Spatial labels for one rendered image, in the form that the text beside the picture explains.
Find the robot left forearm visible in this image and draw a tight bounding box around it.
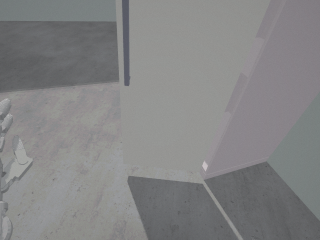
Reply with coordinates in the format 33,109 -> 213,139
0,200 -> 13,240

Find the fridge door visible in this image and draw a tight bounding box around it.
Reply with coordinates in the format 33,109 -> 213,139
115,0 -> 271,172

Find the robot left hand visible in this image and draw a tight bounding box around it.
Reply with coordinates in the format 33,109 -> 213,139
0,98 -> 33,201

